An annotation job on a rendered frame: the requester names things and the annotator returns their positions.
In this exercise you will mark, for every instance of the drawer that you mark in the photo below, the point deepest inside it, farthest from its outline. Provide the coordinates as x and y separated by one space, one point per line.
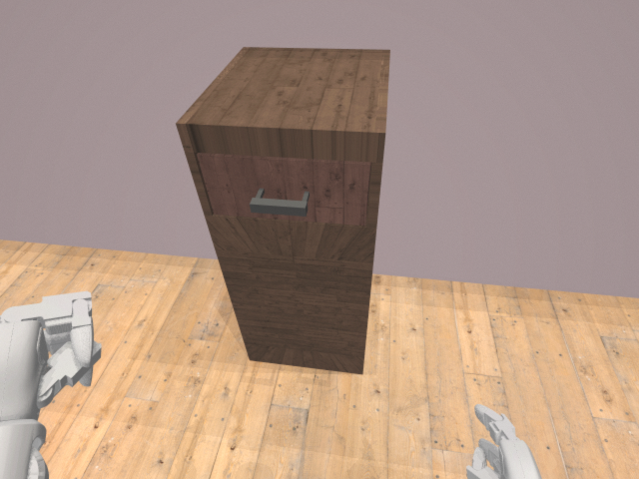
338 189

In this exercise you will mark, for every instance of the right robot hand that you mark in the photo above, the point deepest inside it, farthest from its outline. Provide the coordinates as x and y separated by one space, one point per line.
512 459

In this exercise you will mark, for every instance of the robot left forearm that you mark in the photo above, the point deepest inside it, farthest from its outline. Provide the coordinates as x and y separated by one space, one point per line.
20 442

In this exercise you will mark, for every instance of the cabinet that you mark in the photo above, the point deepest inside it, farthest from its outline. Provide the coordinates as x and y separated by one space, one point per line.
300 290

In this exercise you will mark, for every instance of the handle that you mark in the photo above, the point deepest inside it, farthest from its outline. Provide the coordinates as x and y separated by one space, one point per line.
279 207

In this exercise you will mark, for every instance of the left robot hand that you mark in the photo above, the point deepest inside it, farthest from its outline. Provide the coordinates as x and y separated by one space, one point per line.
24 347

